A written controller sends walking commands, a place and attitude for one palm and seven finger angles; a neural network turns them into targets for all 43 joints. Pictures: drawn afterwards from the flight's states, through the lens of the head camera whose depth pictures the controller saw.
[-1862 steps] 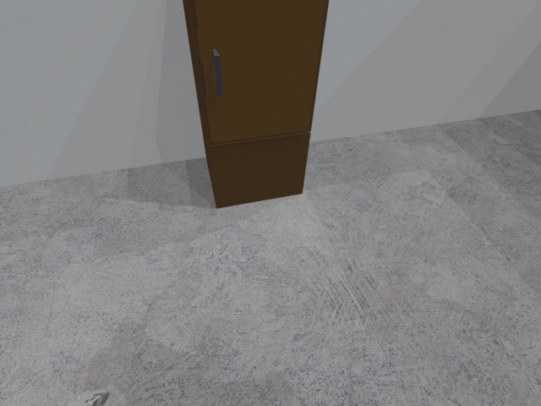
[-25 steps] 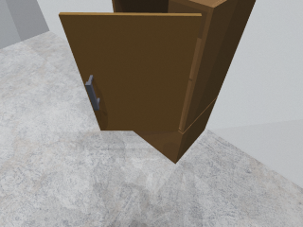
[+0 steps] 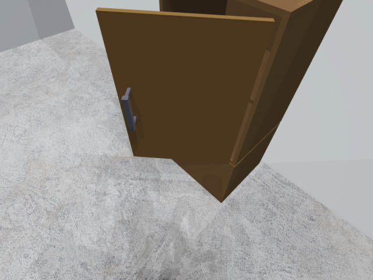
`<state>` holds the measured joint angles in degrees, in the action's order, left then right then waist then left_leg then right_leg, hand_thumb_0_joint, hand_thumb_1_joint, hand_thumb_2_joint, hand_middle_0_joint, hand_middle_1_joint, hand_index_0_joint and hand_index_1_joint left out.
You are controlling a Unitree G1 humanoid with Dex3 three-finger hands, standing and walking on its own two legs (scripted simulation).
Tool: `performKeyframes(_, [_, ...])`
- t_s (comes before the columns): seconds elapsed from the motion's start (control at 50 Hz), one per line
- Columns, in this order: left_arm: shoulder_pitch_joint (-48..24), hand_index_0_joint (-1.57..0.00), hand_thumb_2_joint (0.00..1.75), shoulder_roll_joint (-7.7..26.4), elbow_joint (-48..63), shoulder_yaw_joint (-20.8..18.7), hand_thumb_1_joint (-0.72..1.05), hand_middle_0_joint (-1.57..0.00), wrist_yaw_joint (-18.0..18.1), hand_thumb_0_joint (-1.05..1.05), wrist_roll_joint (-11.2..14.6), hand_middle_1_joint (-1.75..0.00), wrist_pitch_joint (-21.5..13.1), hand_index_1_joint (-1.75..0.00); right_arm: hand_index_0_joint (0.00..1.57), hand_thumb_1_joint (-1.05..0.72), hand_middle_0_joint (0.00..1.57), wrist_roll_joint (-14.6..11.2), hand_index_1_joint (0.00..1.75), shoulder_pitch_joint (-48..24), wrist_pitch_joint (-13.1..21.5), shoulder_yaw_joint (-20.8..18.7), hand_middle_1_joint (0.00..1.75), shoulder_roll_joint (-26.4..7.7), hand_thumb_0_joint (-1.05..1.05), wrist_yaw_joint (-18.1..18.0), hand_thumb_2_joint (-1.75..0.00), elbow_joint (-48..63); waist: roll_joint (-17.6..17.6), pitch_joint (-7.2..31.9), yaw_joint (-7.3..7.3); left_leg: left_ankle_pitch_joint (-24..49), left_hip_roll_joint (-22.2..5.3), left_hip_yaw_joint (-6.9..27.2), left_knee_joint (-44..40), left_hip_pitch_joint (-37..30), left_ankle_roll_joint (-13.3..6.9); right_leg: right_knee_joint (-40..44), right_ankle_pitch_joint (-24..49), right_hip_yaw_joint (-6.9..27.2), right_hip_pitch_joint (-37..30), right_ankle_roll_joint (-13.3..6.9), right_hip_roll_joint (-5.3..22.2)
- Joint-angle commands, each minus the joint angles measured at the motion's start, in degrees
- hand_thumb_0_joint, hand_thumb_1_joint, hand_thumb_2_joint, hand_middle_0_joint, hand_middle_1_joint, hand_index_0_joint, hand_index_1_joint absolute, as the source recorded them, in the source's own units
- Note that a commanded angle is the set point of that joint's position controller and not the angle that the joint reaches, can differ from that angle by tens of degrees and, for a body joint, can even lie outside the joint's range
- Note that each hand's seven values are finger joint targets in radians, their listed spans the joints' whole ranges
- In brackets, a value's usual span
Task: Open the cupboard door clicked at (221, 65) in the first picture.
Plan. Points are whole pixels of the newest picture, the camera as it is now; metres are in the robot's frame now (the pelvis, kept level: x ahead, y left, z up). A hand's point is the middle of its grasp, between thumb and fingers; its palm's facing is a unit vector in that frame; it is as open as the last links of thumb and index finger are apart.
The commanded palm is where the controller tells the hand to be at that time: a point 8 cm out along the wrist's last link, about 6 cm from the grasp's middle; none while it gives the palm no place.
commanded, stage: come to a stop and stand still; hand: left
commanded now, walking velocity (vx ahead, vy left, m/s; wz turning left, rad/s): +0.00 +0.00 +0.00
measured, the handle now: (130, 110) +0.59 +0.24 -0.04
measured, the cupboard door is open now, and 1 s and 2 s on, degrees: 41 41 41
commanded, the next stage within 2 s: look again from close up in 0.32 s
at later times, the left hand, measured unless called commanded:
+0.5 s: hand out of the picture -0.01 +0.16 -0.18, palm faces +0.00 -0.98 -0.18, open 7.3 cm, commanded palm none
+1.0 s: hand out of the picture +0.02 +0.17 -0.17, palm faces +0.01 -0.98 -0.20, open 7.3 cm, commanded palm none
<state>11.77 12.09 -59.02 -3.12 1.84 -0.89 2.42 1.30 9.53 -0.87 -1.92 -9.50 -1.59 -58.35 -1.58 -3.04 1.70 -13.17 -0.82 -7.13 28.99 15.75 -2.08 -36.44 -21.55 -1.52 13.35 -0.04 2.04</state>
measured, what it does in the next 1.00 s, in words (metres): steps on the spot: right foot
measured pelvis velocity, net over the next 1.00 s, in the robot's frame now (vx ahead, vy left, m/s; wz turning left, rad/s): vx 0.01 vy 0.00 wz -0.01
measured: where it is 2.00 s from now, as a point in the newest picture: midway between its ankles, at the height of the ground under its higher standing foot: outside the picture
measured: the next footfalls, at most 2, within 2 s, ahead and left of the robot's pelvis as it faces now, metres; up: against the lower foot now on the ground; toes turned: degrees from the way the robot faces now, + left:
right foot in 0.02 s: +0.00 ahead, -0.12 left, +0.00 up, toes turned -1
right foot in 1.52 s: +0.07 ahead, -0.11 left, +0.00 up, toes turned -4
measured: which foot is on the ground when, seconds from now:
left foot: down 0.00-1.00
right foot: up 0.00-0.00, down 0.02-1.00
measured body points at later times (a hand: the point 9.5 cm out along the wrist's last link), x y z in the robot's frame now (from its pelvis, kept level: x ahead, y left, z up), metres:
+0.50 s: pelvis -0.01 +0.00 +0.00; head +0.01 +0.00 +0.45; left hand -0.01 +0.21 -0.16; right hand -0.03 -0.23 -0.15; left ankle +0.03 +0.10 -0.73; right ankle -0.04 -0.12 -0.73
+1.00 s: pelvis +0.01 +0.00 +0.00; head +0.02 +0.00 +0.45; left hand +0.02 +0.22 -0.16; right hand +0.02 -0.23 -0.15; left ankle +0.02 +0.10 -0.73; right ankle -0.04 -0.12 -0.73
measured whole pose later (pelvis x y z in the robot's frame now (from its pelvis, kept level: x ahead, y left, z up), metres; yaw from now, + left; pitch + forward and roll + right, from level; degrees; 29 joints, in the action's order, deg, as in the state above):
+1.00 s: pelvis +0.01 +0.00 +0.00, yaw +0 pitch -1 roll +1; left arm 15.7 9.4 -61.7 0.4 2.4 -0.9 -0.9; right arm 0.7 14.5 1.3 0.0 -9.6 -0.9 -62.8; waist -1.1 -1.5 0.0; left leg -13.4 -1.1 -7.4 27.9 13.9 -1.5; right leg -28.5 -19.5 -0.7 8.4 0.5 1.5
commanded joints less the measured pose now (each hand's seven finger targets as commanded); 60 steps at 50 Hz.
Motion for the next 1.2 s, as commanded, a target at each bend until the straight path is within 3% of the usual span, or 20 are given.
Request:
performKeyframes(0.0, [3.0,-0.20,0.90,6.0,1.2,0.4,0.90,-0.20,0.3,0.00,-0.3,-0.30,-2.5,-0.30,0.20,-0.90,0.20,-1.3,0.30,3.9,0.6,-1.4,0.30,-5.9,0.00,0.0,-0.90,1.5,-4.7,5.4,-2.87,5.3,-4.4,5.5,-1.9,-6.5,1.3,17.9,18.5,11.7,-0.8,-3.2,8.8])
performKeyframes(0.02, [1.1,-0.20,0.90,7.1,1.6,0.7,0.90,-0.20,0.1,0.00,0.0,-0.30,-2.6,-0.30,0.20,-0.90,0.20,-1.2,0.30,4.4,0.3,-1.2,0.30,-5.4,0.00,0.5,-0.90,1.1,-4.3,4.0,-3.87,0.7,-2.7,5.0,-3.1,-8.4,2.2,18.9,15.0,11.9,3.2,-4.5,11.0])
performKeyframes(0.04, [0.8,-0.20,0.90,6.6,1.5,0.8,0.90,-0.20,0.0,0.00,-0.1,-0.30,-2.5,-0.30,0.20,-0.90,0.20,-0.9,0.30,4.2,0.4,-1.2,0.30,-4.8,0.00,0.8,-0.90,0.7,-0.1,2.6,-4.04,4.3,-2.6,5.2,-4.5,-10.0,2.0,17.7,15.3,10.1,4.9,-4.1,9.2])
performKeyframes(0.06, [1.6,-0.20,0.90,5.7,0.8,1.0,0.90,-0.20,0.0,0.00,-0.1,-0.30,-2.9,-0.30,0.20,-0.90,0.20,-0.6,0.30,4.0,0.5,-1.1,0.30,-5.3,0.00,0.5,-0.90,0.0,-4.3,4.2,-3.66,7.5,-4.1,5.7,-3.9,-11.2,1.7,16.4,17.6,8.9,3.8,-3.0,6.7])
performKeyframes(0.1, [2.7,-0.20,0.90,4.4,0.0,1.5,0.90,-0.20,0.2,0.00,0.2,-0.30,-3.1,-0.30,0.20,-0.90,0.20,-0.8,0.30,4.1,0.7,-1.0,0.30,-6.3,0.00,0.4,-0.90,-0.7,-5.8,3.2,-3.23,7.7,-5.2,6.5,-5.5,-11.0,1.4,17.2,15.7,7.1,2.8,-1.9,5.8])
performKeyframes(0.16, [4.1,-0.20,0.90,3.5,-1.1,1.8,0.90,-0.20,0.2,0.00,0.1,-0.30,-2.9,-0.30,0.20,-0.90,0.20,-0.7,0.30,4.2,0.8,-0.5,0.30,-6.0,0.00,0.4,-0.90,-2.3,-1.1,-0.5,-2.74,4.1,-5.3,7.1,-8.2,-9.1,1.3,19.2,8.4,7.0,3.3,-1.6,4.7])
performKeyframes(0.3, [6.5,-0.20,0.90,2.4,-3.1,2.1,0.90,-0.20,0.1,0.00,0.3,-0.30,-2.8,-0.30,0.20,-0.90,0.20,-0.4,0.30,6.7,0.9,0.2,0.30,-4.8,0.00,0.2,-0.90,-4.9,1.7,-3.2,-2.30,-1.0,-4.9,7.4,-11.0,-6.7,1.5,20.7,3.9,6.5,2.4,-1.7,4.1])
performKeyframes(0.34, [6.9,-0.20,0.90,2.1,-3.3,2.0,0.90,-0.20,0.2,0.00,0.3,-0.30,-2.8,-0.30,0.20,-0.90,0.20,-0.5,0.30,7.8,1.1,0.4,0.30,-4.3,0.00,0.0,-0.90,-5.4,1.5,-2.7,-2.07,-0.5,-5.1,7.5,-11.3,-6.5,1.4,20.5,5.3,5.7,0.8,-1.8,3.8])
performKeyframes(0.36, [11.5,-0.20,0.90,2.5,-3.8,2.9,0.90,-0.20,2.4,0.00,-1.1,-0.30,-4.7,-0.30,0.20,-0.90,0.20,-0.8,0.30,2.7,2.4,0.6,0.30,-6.4,0.00,0.6,-0.90,-0.6,3.2,-4.1,-0.24,10.0,-6.0,6.0,2.1,-2.7,2.5,17.7,26.8,8.1,2.5,-1.2,6.6])
performKeyframes(0.38, [7.4,-0.20,0.90,5.1,-1.0,2.4,0.90,-0.20,2.1,0.00,-0.3,-0.30,-5.1,-0.30,0.20,-0.90,0.20,-0.6,0.30,7.3,1.9,0.9,0.30,-3.6,0.00,1.0,-0.90,0.1,4.8,0.4,-4.15,-0.2,-4.7,6.8,-0.8,-3.3,2.1,17.2,13.2,8.3,1.7,-3.2,7.8])
performKeyframes(0.4, [5.6,-0.20,0.90,4.6,-0.4,2.4,0.90,-0.20,1.6,0.00,-0.1,-0.30,-4.9,-0.30,0.20,-0.90,0.20,-0.4,0.30,8.2,1.9,0.7,0.30,-4.1,0.00,1.0,-0.90,-0.9,9.1,-0.5,-3.81,-0.4,-4.8,7.3,-3.2,-3.1,1.5,15.3,5.0,6.9,2.9,-3.8,5.7])
performKeyframes(0.44, [7.4,-0.20,0.90,3.5,-0.2,2.6,0.90,-0.20,1.2,0.00,-0.1,-0.30,-4.9,-0.30,0.20,-0.90,0.20,0.0,0.30,10.3,2.5,1.0,0.30,-4.5,0.00,1.0,-0.90,-0.4,11.4,2.2,-2.98,2.3,-5.9,8.9,-4.2,-1.5,0.3,12.6,5.5,4.0,0.3,-3.6,2.9])
performKeyframes(0.52, [8.2,-0.20,0.90,1.6,-1.0,3.0,0.90,-0.20,0.8,0.00,0.0,-0.30,-4.1,-0.30,0.20,-0.90,0.20,-0.3,0.30,10.4,2.5,1.0,0.30,-5.4,0.00,0.6,-0.90,0.4,2.9,1.3,-2.28,-1.9,-6.3,10.0,-6.3,-0.2,-0.7,11.2,2.9,3.2,0.7,-3.0,1.8])
performKeyframes(0.58, [7.6,-0.20,0.90,1.6,-0.7,3.0,0.90,-0.20,0.7,0.00,0.0,-0.30,-4.0,-0.30,0.20,-0.90,0.20,-0.2,0.30,10.6,2.4,1.0,0.30,-5.3,0.00,0.7,-0.90,0.0,-0.3,-1.3,-2.12,-1.9,-5.8,9.4,-6.8,0.5,-0.7,11.8,3.3,3.7,1.9,-2.7,2.2])
performKeyframes(0.76, [7.7,-0.20,0.90,2.9,-0.6,2.7,0.90,-0.20,0.9,0.00,0.1,-0.30,-4.0,-0.30,0.20,-0.90,0.20,-0.5,0.30,10.1,3.0,1.2,0.30,-5.1,0.00,0.5,-0.90,-2.1,-1.4,0.6,-1.85,7.7,-5.6,7.6,-6.0,-4.0,-0.8,11.7,11.1,4.4,0.7,-1.9,3.1])
performKeyframes(0.86, [7.7,-0.20,0.90,3.5,-0.8,2.6,0.90,-0.20,0.9,0.00,0.0,-0.30,-4.0,-0.30,0.20,-0.90,0.20,-0.5,0.30,8.8,3.0,1.2,0.30,-5.3,0.00,0.4,-0.90,-2.7,0.3,0.7,-1.81,9.7,-5.7,7.0,-5.7,-5.4,-0.6,12.3,13.6,4.5,0.4,-1.7,3.4])
performKeyframes(0.98, [7.5,-0.20,0.90,4.3,-1.2,2.4,0.90,-0.20,0.6,0.00,-0.1,-0.30,-3.9,-0.30,0.20,-0.90,0.20,-0.6,0.30,6.9,3.0,1.0,0.30,-6.0,0.00,0.2,-0.90,-2.8,3.3,0.7,-1.67,9.3,-6.0,6.7,-6.1,-6.3,-0.4,13.3,13.6,4.9,0.3,-1.8,3.5])
performKeyframes(1.04, [8.7,-0.20,0.90,3.6,-1.7,2.3,0.90,-0.20,0.3,0.00,-0.5,-0.30,-3.6,-0.30,0.20,-0.90,0.20,-0.4,0.30,7.0,2.5,1.0,0.30,-5.4,0.00,0.5,-0.90,-3.1,2.9,-0.5,-1.44,-0.8,-5.2,6.0,-5.8,-5.2,-0.5,13.6,4.4,5.1,0.9,-2.6,3.4])
performKeyframes(1.12, [9.3,-0.20,0.90,5.2,-1.5,1.6,0.90,-0.20,-0.3,0.00,-0.6,-0.30,-3.5,-0.30,0.20,-0.90,0.20,-0.2,0.30,5.7,2.0,0.8,0.30,-5.4,0.00,1.1,-0.90,-1.5,-0.6,-4.4,-1.00,-8.5,-2.6,4.1,-1.9,0.1,0.1,17.2,-5.6,9.4,2.5,-4.5,5.8])
performKeyframes(1.18, [11.2,-0.20,0.90,6.5,-1.6,0.8,0.90,-0.20,-0.1,0.00,-0.5,-0.30,-3.7,-0.30,0.20,-0.90,0.20,0.0,0.30,5.0,2.2,0.9,0.30,-4.2,0.00,1.3,-0.90,-0.4,-6.9,-5.5,-0.36,-6.9,-0.5,1.1,4.6,5.2,1.0,19.5,1.1,14.3,-1.2,-7.0,10.3])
